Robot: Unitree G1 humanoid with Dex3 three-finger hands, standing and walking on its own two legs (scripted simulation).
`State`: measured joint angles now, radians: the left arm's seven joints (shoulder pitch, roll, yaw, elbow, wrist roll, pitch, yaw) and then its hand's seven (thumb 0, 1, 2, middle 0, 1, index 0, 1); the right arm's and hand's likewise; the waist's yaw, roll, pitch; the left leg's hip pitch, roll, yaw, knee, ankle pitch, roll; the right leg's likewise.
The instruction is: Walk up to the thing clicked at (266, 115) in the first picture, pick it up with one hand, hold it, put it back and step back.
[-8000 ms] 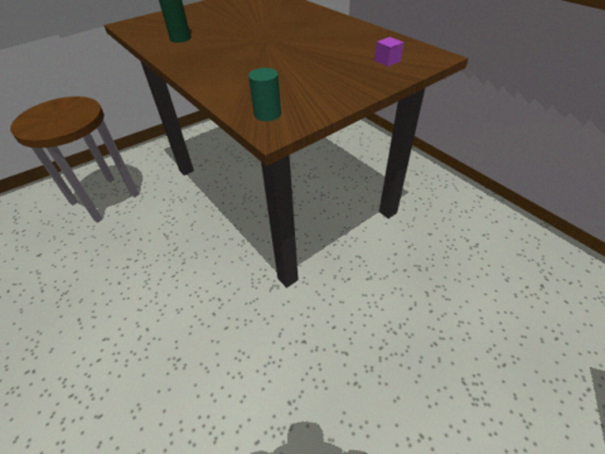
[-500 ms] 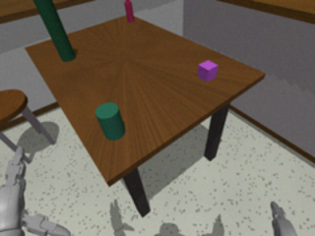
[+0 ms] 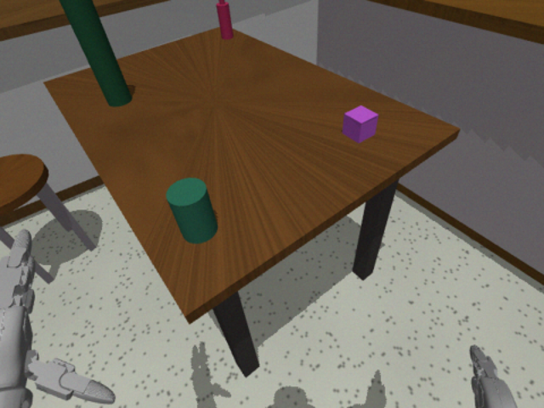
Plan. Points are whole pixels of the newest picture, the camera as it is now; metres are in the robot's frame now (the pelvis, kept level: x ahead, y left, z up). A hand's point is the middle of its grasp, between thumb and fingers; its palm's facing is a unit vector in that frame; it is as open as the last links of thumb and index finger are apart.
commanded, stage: go down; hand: left
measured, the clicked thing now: (193, 211) +0.46 +0.21 +0.02
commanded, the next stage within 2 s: none
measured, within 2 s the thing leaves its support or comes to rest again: neither
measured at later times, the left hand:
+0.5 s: hand (54, 267) +0.26 +0.33 +0.13, palm faces +0.32 -0.91 -0.25, open 17.6 cm
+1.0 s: hand (51, 241) +0.30 +0.35 +0.13, palm faces +0.22 -0.97 -0.07, open 17.6 cm
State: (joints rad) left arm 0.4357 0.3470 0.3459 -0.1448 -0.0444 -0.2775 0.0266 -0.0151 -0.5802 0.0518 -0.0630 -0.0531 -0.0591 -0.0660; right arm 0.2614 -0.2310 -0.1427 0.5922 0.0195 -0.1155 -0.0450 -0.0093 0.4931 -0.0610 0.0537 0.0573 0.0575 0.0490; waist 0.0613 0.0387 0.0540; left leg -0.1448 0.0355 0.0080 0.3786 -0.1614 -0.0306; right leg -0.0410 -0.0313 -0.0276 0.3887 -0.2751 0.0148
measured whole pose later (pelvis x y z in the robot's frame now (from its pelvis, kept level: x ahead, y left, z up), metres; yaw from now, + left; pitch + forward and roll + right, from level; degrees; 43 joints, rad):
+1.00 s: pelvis +0.00 +0.02 -0.01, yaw -1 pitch +1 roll -1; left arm -0.23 0.54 0.56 0.58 -0.25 -0.11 -0.45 -0.02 -0.57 0.05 -0.05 -0.04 -0.05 -0.05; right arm 0.20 -0.22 -0.04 0.75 0.02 -0.15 -0.12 -0.01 0.52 -0.06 0.05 0.05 0.06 0.05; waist 0.02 0.01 -0.05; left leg -0.31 0.04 0.02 0.49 -0.20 -0.01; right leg -0.19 -0.03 -0.02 0.45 -0.29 0.03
